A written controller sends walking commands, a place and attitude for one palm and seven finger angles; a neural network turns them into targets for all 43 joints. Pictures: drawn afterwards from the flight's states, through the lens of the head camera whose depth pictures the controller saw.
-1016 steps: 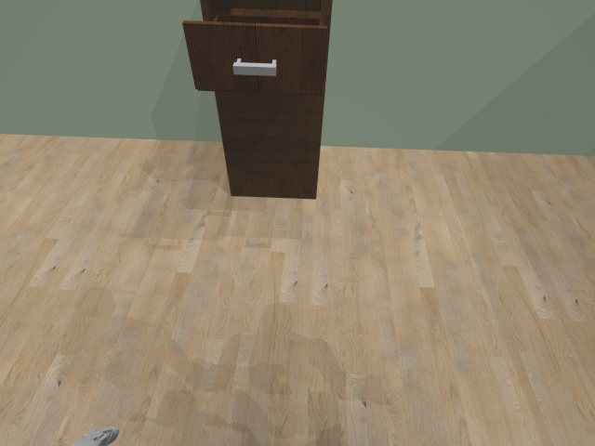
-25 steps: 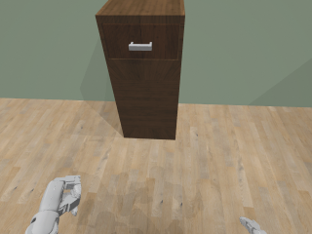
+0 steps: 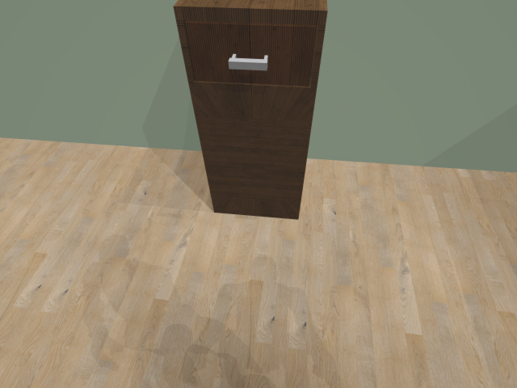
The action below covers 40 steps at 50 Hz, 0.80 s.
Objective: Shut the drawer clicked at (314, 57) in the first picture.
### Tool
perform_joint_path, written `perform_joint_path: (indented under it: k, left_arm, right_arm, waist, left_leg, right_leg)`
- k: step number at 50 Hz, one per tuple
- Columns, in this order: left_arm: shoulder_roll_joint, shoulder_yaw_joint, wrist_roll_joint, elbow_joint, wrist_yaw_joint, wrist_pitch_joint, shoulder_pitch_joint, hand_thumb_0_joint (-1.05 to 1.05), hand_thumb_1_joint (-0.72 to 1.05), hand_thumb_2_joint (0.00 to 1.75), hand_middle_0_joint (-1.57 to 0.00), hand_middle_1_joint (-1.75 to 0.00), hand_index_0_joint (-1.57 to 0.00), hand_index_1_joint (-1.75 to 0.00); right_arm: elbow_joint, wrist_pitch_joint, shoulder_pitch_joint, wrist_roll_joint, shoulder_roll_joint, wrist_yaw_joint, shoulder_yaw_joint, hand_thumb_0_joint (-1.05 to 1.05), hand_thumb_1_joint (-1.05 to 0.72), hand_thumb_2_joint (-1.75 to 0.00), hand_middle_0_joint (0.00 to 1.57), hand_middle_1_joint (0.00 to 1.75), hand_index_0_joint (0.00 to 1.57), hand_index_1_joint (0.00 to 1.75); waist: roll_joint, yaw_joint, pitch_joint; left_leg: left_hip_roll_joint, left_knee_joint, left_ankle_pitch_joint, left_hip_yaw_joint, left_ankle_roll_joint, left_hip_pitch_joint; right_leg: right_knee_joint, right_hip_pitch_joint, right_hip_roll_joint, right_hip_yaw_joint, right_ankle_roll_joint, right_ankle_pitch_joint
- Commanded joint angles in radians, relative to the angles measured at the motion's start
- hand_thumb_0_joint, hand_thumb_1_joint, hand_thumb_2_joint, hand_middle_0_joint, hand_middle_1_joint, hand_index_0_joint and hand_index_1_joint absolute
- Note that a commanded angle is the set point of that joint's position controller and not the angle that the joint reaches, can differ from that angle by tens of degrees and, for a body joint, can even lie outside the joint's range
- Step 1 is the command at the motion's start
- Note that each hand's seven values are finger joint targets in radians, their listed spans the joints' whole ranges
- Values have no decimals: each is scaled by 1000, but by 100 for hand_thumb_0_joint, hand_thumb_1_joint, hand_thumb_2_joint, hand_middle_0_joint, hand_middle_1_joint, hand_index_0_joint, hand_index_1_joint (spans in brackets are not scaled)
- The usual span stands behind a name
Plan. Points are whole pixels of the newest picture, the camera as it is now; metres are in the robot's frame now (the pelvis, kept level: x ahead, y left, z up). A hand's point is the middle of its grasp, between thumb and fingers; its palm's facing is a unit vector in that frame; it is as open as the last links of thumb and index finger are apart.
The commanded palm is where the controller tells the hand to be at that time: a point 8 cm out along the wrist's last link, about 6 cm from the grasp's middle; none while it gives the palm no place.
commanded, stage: let the arm hang, fingers relaxed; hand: left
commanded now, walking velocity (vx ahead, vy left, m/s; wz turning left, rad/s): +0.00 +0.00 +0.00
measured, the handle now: (249, 60) +0.96 +0.09 +0.03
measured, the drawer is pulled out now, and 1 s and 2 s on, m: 0.00 0.00 0.00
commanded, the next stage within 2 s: look to check the result in 0.46 s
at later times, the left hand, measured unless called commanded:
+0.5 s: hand out of the picture +0.05 +0.18 -0.17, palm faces +0.00 -0.97 -0.23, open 7.3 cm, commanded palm none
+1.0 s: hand out of the picture +0.06 +0.19 -0.17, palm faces -0.01 -0.97 -0.24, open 7.3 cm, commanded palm none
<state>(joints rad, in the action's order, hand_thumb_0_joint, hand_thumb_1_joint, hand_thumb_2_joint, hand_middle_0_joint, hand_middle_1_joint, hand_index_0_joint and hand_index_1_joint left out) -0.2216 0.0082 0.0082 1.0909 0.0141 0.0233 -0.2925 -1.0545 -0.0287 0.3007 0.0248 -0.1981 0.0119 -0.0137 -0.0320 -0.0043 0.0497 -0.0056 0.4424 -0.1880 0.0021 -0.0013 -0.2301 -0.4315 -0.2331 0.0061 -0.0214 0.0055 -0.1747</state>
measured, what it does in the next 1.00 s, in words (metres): stands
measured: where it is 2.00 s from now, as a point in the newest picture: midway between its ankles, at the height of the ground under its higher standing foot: outside the picture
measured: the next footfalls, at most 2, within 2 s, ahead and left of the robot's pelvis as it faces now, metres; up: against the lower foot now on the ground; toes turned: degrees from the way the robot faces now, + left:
none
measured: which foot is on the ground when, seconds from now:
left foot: down 0.00-1.00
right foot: down 0.00-1.00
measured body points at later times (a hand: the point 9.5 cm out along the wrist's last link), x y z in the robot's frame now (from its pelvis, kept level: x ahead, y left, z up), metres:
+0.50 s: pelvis +0.01 +0.00 +0.00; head +0.02 -0.01 +0.45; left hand +0.05 +0.23 -0.15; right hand +0.00 -0.23 -0.16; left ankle +0.03 +0.12 -0.74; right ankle +0.04 -0.12 -0.74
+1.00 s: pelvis +0.03 -0.01 +0.00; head +0.05 -0.01 +0.45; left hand +0.06 +0.24 -0.15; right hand +0.03 -0.24 -0.16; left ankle +0.03 +0.12 -0.74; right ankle +0.04 -0.12 -0.74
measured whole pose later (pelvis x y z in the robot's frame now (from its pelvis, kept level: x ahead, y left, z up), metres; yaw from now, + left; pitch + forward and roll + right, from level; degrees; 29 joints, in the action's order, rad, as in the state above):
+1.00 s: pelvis +0.03 -0.01 +0.00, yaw -1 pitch -1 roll +0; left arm -0.20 0.02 0.01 1.16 0.02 -0.01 -0.19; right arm -1.13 -0.01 0.24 0.02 -0.19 0.02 -0.02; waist -0.02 0.01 0.06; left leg -0.02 0.39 -0.20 -0.01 -0.01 -0.17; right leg -0.39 -0.18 -0.01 -0.01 0.01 -0.19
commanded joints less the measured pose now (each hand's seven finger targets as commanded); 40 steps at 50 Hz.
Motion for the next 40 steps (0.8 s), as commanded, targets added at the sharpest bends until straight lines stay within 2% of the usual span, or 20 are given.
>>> perform_joint_path:
  k: [1,4,10,14,23,27,29,34,40]
  left_arm:
    - [-122,27,4,-34,8,-24,14,0,90,90,-20,-30,-20,-30]
    - [-121,29,5,-15,10,-27,8,0,90,90,-20,-30,-20,-30]
    - [-105,29,4,3,13,-33,23,0,90,90,-20,-30,-20,-30]
    - [-103,32,4,7,15,-37,29,0,90,90,-20,-30,-20,-30]
    - [-96,34,2,11,16,-38,54,0,90,90,-20,-30,-20,-30]
    - [-98,35,2,11,16,-40,56,0,90,90,-20,-30,-20,-30]
    - [-104,35,2,13,17,-42,54,0,90,90,-20,-30,-20,-30]
    - [-106,34,2,18,17,-43,58,0,90,90,-20,-30,-20,-30]
    - [-111,34,2,22,16,-42,68,0,90,90,-20,-30,-20,-30]
  right_arm:
    - [18,22,44,-3,-108,11,-21,0,-90,-90,20,30,20,30]
    - [6,25,46,-4,-110,12,-23,0,-90,-90,20,30,20,30]
    - [-14,30,46,-5,-89,15,-19,0,-90,-90,20,30,20,30]
    - [-26,32,50,-6,-84,16,-21,0,-90,-90,20,30,20,30]
    - [-42,30,45,-5,-73,19,-19,0,-90,-90,20,30,20,30]
    - [-45,30,43,-5,-77,19,-20,0,-90,-90,20,30,20,30]
    - [-43,31,33,-7,-86,20,-24,0,-90,-90,20,30,20,30]
    - [-46,32,23,-8,-93,22,-24,0,-90,-90,20,30,20,30]
    - [-48,31,13,-7,-98,21,-22,0,-90,-90,20,30,20,30]
  waist:
    - [10,11,35]
    - [-5,6,27]
    - [23,8,36]
    - [21,7,18]
    - [23,13,25]
    - [27,16,7]
    - [9,15,-7]
    - [14,14,-2]
    - [20,17,12]
  left_leg:
    - [-88,-137,-171,85,40,-28]
    - [-88,-138,-152,83,41,-28]
    - [-87,-130,-80,72,38,-20]
    - [-86,-116,-22,62,35,5]
    - [-86,-111,0,49,26,15]
    - [-86,-104,14,44,25,33]
    - [-90,-98,39,46,25,52]
    - [-97,-104,59,46,25,57]
    - [-98,-115,34,47,24,56]
  right_leg:
    - [120,-49,75,95,44,-217]
    - [111,-37,73,94,44,-183]
    - [109,-21,81,95,44,-127]
    - [110,-10,83,95,43,-95]
    - [123,2,84,99,42,-77]
    - [130,10,87,100,42,-65]
    - [122,10,85,102,44,-31]
    - [117,21,84,99,42,12]
    - [132,18,84,100,41,-21]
